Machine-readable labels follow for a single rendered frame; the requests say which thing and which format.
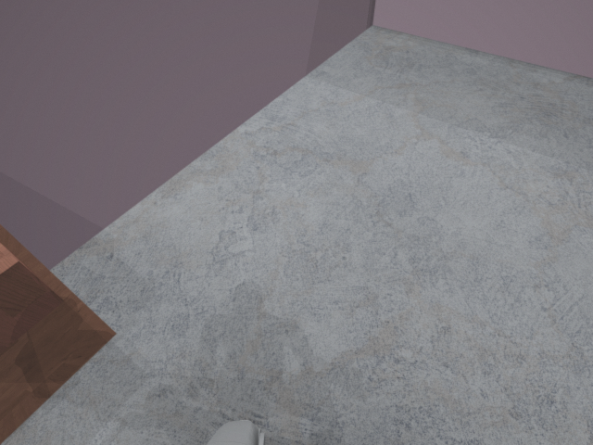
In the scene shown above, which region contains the cabinet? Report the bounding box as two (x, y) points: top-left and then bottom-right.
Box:
(0, 224), (116, 444)

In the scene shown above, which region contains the drawer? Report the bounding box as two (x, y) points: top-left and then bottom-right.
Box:
(0, 242), (64, 353)

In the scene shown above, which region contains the left robot thigh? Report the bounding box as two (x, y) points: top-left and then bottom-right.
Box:
(207, 421), (265, 445)

